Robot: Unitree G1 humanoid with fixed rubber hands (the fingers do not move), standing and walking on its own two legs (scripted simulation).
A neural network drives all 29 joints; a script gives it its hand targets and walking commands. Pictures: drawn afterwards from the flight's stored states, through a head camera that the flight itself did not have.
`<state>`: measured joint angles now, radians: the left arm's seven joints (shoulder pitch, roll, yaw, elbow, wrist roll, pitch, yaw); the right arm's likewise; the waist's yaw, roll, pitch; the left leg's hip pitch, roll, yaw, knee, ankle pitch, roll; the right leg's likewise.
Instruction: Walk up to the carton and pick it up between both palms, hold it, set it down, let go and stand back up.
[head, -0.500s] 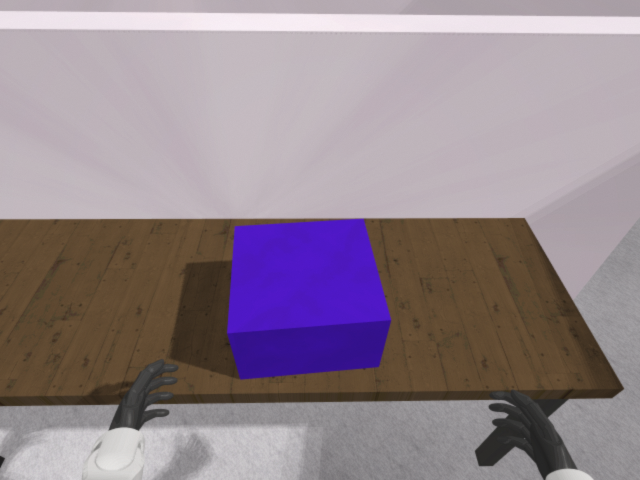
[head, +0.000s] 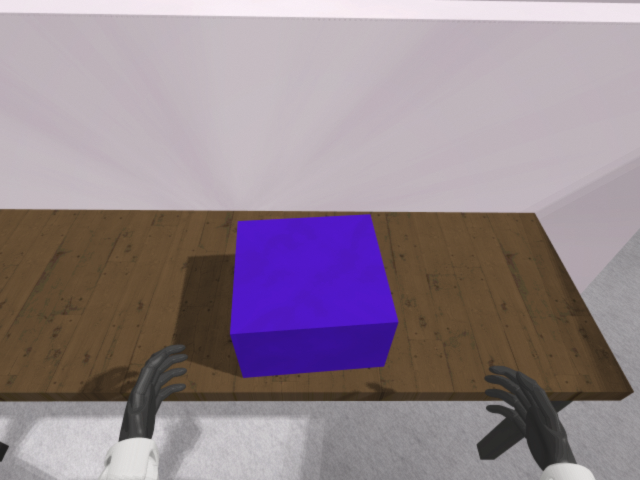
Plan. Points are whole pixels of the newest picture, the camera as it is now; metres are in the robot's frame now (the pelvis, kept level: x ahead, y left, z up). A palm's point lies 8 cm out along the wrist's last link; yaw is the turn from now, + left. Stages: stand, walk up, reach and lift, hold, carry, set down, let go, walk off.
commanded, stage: reach and lift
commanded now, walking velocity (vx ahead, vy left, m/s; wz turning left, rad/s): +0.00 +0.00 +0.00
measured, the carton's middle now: (309, 292) +0.45 +0.04 -0.12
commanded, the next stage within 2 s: none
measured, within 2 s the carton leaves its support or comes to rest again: neither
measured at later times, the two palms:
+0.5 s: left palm (150, 385) +0.24 +0.23 -0.01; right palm (526, 380) +0.26 -0.25 -0.01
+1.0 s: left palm (168, 315) +0.31 +0.22 +0.02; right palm (502, 304) +0.35 -0.23 +0.02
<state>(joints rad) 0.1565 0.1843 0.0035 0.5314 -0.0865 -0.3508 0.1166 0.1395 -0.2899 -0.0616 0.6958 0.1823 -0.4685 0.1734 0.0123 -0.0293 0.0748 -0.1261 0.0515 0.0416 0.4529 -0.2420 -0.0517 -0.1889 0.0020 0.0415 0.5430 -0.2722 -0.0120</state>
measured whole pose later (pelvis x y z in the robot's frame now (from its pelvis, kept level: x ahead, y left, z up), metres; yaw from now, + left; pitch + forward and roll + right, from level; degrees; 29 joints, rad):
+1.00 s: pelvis +0.01 +0.00 +0.00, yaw +0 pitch +3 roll +2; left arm -0.24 0.18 0.00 0.62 -0.13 -0.23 0.13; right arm -0.40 -0.38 0.04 0.97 0.30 -0.37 0.17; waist 0.05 -0.01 0.01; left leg -0.26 0.05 0.04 0.45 -0.24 -0.05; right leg -0.32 0.00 0.04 0.54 -0.27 -0.01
